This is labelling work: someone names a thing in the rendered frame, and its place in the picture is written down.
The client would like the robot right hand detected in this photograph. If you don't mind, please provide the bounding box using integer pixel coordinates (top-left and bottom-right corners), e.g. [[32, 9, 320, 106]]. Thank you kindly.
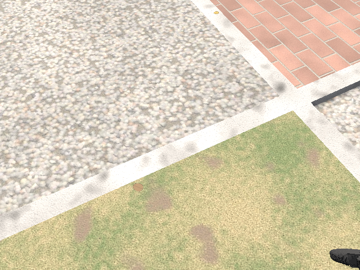
[[330, 249, 360, 270]]

